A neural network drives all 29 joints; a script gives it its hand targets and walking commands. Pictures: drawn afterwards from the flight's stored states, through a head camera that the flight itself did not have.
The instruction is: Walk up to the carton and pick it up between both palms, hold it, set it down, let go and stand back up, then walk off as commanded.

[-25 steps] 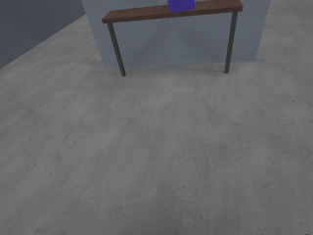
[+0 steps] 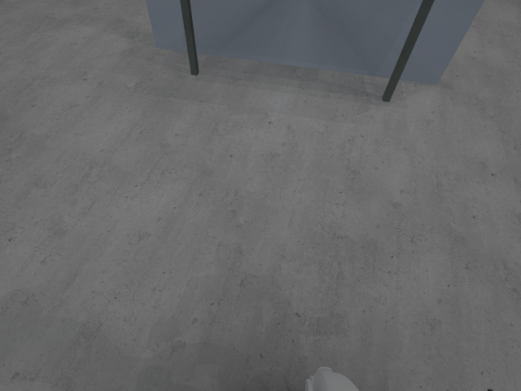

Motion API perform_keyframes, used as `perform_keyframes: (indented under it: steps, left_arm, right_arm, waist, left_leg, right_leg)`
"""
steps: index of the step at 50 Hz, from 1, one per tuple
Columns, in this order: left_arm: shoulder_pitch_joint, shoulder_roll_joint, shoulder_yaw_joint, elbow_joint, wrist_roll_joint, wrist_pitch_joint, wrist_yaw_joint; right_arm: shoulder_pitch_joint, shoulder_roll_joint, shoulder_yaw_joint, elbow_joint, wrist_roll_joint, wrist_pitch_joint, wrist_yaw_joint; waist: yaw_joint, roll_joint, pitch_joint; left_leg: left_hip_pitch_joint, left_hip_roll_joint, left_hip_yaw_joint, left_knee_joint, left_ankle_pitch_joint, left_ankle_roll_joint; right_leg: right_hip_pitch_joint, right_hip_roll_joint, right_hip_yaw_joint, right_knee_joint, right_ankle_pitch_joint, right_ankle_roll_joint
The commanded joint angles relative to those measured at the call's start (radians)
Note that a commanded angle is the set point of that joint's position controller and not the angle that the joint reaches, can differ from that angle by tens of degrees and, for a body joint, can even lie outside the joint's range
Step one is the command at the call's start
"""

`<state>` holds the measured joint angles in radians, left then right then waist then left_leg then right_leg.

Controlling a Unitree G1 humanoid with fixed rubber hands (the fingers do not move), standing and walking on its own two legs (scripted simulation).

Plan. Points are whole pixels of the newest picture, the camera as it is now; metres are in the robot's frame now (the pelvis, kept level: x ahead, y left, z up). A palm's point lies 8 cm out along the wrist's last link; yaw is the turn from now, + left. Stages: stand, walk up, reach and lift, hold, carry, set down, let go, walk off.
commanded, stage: stand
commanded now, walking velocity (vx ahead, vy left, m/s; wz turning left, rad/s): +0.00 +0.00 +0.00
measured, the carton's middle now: out of the picture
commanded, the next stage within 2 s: none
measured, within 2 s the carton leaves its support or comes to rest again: neither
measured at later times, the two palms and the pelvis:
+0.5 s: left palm out of the picture +0.08 +0.32 -0.13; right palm (475, 386) +0.17 -0.29 -0.07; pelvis +0.04 +0.01 +0.00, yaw +2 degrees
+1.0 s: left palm out of the picture +0.08 +0.27 -0.08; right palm out of the picture +0.16 -0.31 -0.10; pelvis +0.02 -0.03 +0.01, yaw +1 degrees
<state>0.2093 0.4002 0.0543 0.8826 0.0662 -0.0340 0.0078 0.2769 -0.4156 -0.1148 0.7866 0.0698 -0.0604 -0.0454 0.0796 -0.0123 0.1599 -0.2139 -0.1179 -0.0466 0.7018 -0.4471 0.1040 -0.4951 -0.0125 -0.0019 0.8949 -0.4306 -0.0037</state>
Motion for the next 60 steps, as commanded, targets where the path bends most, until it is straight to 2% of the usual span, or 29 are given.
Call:
perform_keyframes:
  steps: [1,2,3,4,5,6,7,8,9,10,11,12,13,15,16,17,18,24,28,29,30,31,32,33,36,42,46,54,60]
  left_arm:
    - [0.273,0.151,0.039,0.038,-0.055,-0.009,0.047]
    - [0.288,0.195,0.050,0.031,-0.054,-0.018,0.050]
    - [0.242,0.259,0.062,0.017,-0.053,-0.014,0.055]
    - [0.183,0.276,0.060,-0.011,-0.050,-0.021,0.064]
    - [0.093,0.262,0.058,-0.027,-0.046,-0.024,0.067]
    - [0.021,0.207,0.057,-0.047,-0.045,-0.020,0.062]
    - [-0.020,0.168,0.045,-0.064,-0.053,-0.014,0.052]
    - [-0.040,0.159,0.041,-0.070,-0.052,-0.008,0.045]
    - [-0.052,0.163,0.042,-0.052,-0.063,-0.005,0.036]
    - [-0.057,0.134,0.040,-0.035,-0.076,-0.002,0.029]
    - [-0.041,0.077,0.032,-0.046,-0.078,-0.002,0.023]
    - [-0.053,0.117,0.046,-0.053,-0.061,0.017,0.034]
    - [-0.010,0.126,0.062,-0.040,-0.072,0.038,0.035]
    - [-0.005,0.140,0.072,-0.034,-0.085,0.060,0.031]
    - [0.015,0.135,0.065,-0.030,-0.079,0.066,0.029]
    - [0.010,0.128,0.059,-0.016,-0.073,0.067,0.023]
    - [-0.009,0.125,0.060,-0.021,-0.063,0.062,0.027]
    - [-0.033,0.119,0.043,-0.026,-0.082,0.044,0.026]
    - [-0.023,0.111,0.036,-0.014,-0.083,0.033,0.029]
    - [0.009,0.099,0.035,0.009,-0.080,0.026,0.027]
    - [0.019,0.120,0.040,0.020,-0.074,0.017,0.027]
    - [-0.008,0.169,0.046,0.014,-0.062,0.003,0.026]
    - [-0.034,0.193,0.048,0.012,-0.067,-0.004,0.024]
    - [-0.089,0.212,0.053,0.001,-0.063,-0.004,0.024]
    - [-0.136,0.161,0.033,0.012,-0.057,-0.003,0.011]
    - [-0.122,0.138,0.030,0.025,-0.058,-0.013,0.008]
    - [-0.128,0.138,0.032,0.020,-0.058,-0.016,0.007]
    - [-0.139,0.143,0.036,0.010,-0.055,-0.013,-0.001]
    - [-0.136,0.135,0.028,0.020,-0.057,-0.015,-0.006]
  right_arm:
    - [-0.130,-0.133,0.000,-0.078,-0.045,-0.008,-0.033]
    - [-0.103,-0.077,0.018,-0.086,-0.045,-0.009,-0.028]
    - [-0.119,-0.118,0.009,-0.094,-0.063,-0.002,-0.031]
    - [-0.151,-0.126,0.011,-0.103,-0.068,0.004,-0.028]
    - [-0.109,-0.118,0.021,-0.080,-0.071,0.013,-0.028]
    - [-0.055,-0.111,0.021,-0.073,-0.068,0.015,-0.020]
    - [0.005,-0.119,0.020,-0.045,-0.073,0.014,-0.010]
    - [0.032,-0.126,0.014,-0.016,-0.081,0.006,0.006]
    - [0.104,-0.115,0.009,0.023,-0.088,-0.005,0.011]
    - [0.143,-0.138,-0.003,0.057,-0.106,-0.012,0.010]
    - [0.162,-0.188,-0.012,0.060,-0.115,-0.016,0.004]
    - [0.120,-0.203,-0.003,0.017,-0.109,-0.016,-0.004]
    - [0.017,-0.204,0.000,-0.021,-0.119,-0.011,-0.016]
    - [-0.081,-0.175,-0.004,-0.043,-0.112,-0.011,-0.017]
    - [-0.088,-0.162,0.000,-0.041,-0.112,-0.011,-0.014]
    - [-0.079,-0.163,0.006,-0.031,-0.105,-0.012,-0.010]
    - [-0.107,-0.157,0.011,-0.028,-0.108,-0.012,-0.010]
    - [-0.060,-0.108,0.012,-0.026,-0.109,-0.011,-0.013]
    - [-0.159,-0.136,0.008,-0.044,-0.108,0.004,-0.001]
    - [-0.205,-0.137,0.007,-0.045,-0.109,0.010,0.001]
    - [-0.199,-0.122,0.013,-0.056,-0.105,0.013,0.002]
    - [-0.191,-0.092,0.020,-0.059,-0.098,0.015,0.004]
    - [-0.186,-0.103,0.018,-0.050,-0.096,0.020,0.008]
    - [-0.148,-0.101,0.022,-0.031,-0.101,0.025,0.009]
    - [-0.118,-0.108,0.027,0.006,-0.101,0.017,0.025]
    - [-0.136,-0.119,0.027,0.003,-0.099,0.008,0.032]
    - [-0.135,-0.121,0.021,0.017,-0.101,0.009,0.033]
    - [-0.148,-0.105,0.026,0.012,-0.109,0.003,0.042]
    - [-0.154,-0.115,0.028,0.016,-0.104,-0.007,0.040]
  waist:
    - [0.069,-0.011,-0.297]
    - [0.068,-0.141,-0.329]
    - [0.042,-0.139,-0.289]
    - [0.032,-0.053,-0.222]
    - [-0.015,-0.075,-0.114]
    - [-0.050,-0.088,-0.043]
    - [-0.076,-0.125,-0.011]
    - [-0.097,-0.106,-0.030]
    - [-0.148,-0.095,-0.053]
    - [-0.162,-0.031,-0.127]
    - [-0.165,0.200,-0.165]
    - [-0.149,0.100,-0.166]
    - [-0.094,0.053,-0.182]
    - [-0.066,0.079,-0.128]
    - [-0.070,0.073,-0.122]
    - [-0.080,0.113,-0.129]
    - [-0.075,0.133,-0.113]
    - [-0.108,0.199,-0.213]
    - [-0.080,0.214,-0.234]
    - [-0.045,0.202,-0.231]
    - [-0.055,0.162,-0.223]
    - [-0.066,0.013,-0.206]
    - [-0.076,-0.004,-0.158]
    - [-0.102,0.022,-0.139]
    - [-0.105,-0.069,-0.118]
    - [-0.094,-0.119,-0.118]
    - [-0.086,-0.084,-0.129]
    - [-0.084,-0.008,-0.118]
    - [-0.086,0.011,-0.140]
  left_leg:
    - [0.011,0.147,-0.067,0.380,1.124,-0.212]
    - [-0.267,0.028,-0.015,0.611,0.358,-0.220]
    - [-0.405,0.022,-0.065,0.633,-0.096,-0.187]
    - [-0.396,0.062,-0.115,0.599,-0.199,-0.139]
    - [-0.383,0.097,-0.175,0.524,-0.296,-0.111]
    - [-0.373,0.166,-0.227,0.326,-0.323,-0.099]
    - [-0.309,0.177,-0.214,0.153,-0.331,-0.097]
    - [-0.169,0.155,-0.122,-0.012,-0.187,-0.091]
    - [-0.002,0.139,-0.071,-0.206,0.071,-0.096]
    - [0.149,0.138,-0.087,-0.323,0.335,-0.122]
    - [0.235,0.297,-0.324,-0.365,0.618,-0.129]
    - [0.178,0.383,-0.465,-0.319,0.792,-0.135]
    - [0.161,0.400,-0.416,-0.303,0.723,-0.090]
    - [-0.024,0.392,-0.368,-0.396,0.316,-0.040]
    - [-0.017,0.387,-0.381,-0.427,0.173,-0.054]
    - [0.003,0.354,-0.349,-0.426,0.155,-0.092]
    - [0.022,0.340,-0.350,-0.422,0.130,-0.083]
    - [0.191,0.339,-0.293,-0.295,0.601,-0.047]
    - [0.103,0.336,-0.269,-0.262,0.495,0.013]
    - [0.022,0.312,-0.247,-0.242,0.409,0.018]
    - [-0.043,0.270,-0.210,-0.188,0.380,-0.007]
    - [-0.104,0.189,-0.145,-0.065,0.360,-0.048]
    - [-0.118,0.140,-0.093,-0.069,0.257,-0.079]
    - [-0.079,0.132,-0.083,-0.103,0.194,-0.081]
    - [0.034,0.167,-0.139,-0.213,0.249,-0.044]
    - [0.015,0.181,-0.131,-0.224,0.285,-0.055]
    - [0.024,0.177,-0.123,-0.240,0.281,-0.063]
    - [0.030,0.190,-0.138,-0.269,0.218,-0.047]
    - [0.044,0.207,-0.154,-0.281,0.294,-0.043]
  right_leg:
    - [0.478,-0.045,-0.003,-0.486,0.637,-0.127]
    - [0.671,-0.255,0.327,-0.413,0.992,-0.268]
    - [0.682,-0.355,0.450,-0.334,1.174,-0.386]
    - [0.556,-0.389,0.469,-0.354,1.076,-0.421]
    - [0.403,-0.379,0.447,-0.355,0.949,-0.413]
    - [0.331,-0.342,0.406,-0.366,0.747,-0.333]
    - [0.282,-0.279,0.324,-0.360,0.717,-0.270]
    - [0.233,-0.207,0.235,-0.335,0.688,-0.222]
    - [0.144,-0.138,0.165,-0.264,0.621,-0.167]
    - [0.090,-0.034,0.104,-0.125,0.430,-0.112]
    - [-0.030,0.099,0.062,0.078,0.038,-0.069]
    - [-0.028,0.114,0.172,0.106,-0.107,-0.050]
    - [0.001,0.090,0.217,0.107,-0.106,-0.042]
    - [0.065,0.072,0.182,0.118,-0.061,-0.039]
    - [0.056,0.075,0.175,0.118,-0.058,-0.039]
    - [0.068,0.065,0.169,0.087,-0.053,-0.035]
    - [0.044,0.063,0.174,0.071,-0.051,-0.036]
    - [0.100,0.045,0.139,-0.131,-0.104,-0.022]
    - [0.269,0.003,0.069,-0.335,-0.113,-0.035]
    - [0.366,-0.012,0.063,-0.439,0.020,-0.043]
    - [0.416,-0.044,0.147,-0.488,0.159,-0.060]
    - [0.414,-0.176,0.339,-0.527,0.317,-0.106]
    - [0.383,-0.211,0.381,-0.502,0.465,-0.125]
    - [0.328,-0.221,0.364,-0.479,0.446,-0.155]
    - [0.197,-0.137,0.275,-0.492,0.174,-0.107]
    - [0.234,-0.132,0.282,-0.529,0.210,-0.062]
    - [0.247,-0.133,0.274,-0.547,0.201,-0.033]
    - [0.174,-0.117,0.266,-0.580,-0.053,-0.065]
    - [0.206,-0.109,0.244,-0.555,0.062,-0.066]
